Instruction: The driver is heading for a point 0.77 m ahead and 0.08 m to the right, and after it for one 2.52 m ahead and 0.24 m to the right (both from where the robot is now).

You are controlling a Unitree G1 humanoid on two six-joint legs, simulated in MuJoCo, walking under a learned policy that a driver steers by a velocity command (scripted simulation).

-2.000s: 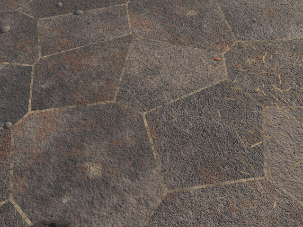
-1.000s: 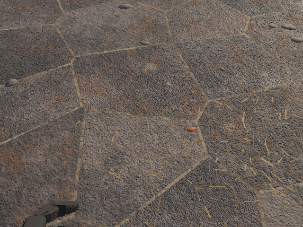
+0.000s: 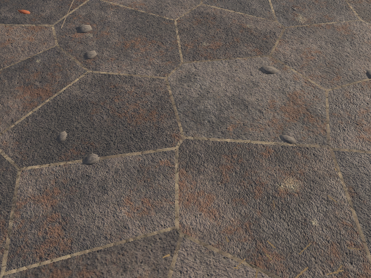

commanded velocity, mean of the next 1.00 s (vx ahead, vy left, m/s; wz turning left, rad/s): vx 0.17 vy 0.00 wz -0.24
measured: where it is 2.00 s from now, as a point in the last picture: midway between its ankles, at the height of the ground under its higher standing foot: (203, 208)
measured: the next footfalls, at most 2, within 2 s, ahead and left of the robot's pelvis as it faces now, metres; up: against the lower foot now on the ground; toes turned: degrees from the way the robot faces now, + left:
right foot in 0.06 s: +0.23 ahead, -0.11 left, +0.00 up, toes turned -9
left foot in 0.52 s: +0.29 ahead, +0.12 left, +0.00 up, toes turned -16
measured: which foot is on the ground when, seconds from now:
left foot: down 0.00-0.06, up 0.08-0.50, down 0.52-0.90, up 0.92-1.00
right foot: up 0.00-0.04, down 0.06-1.00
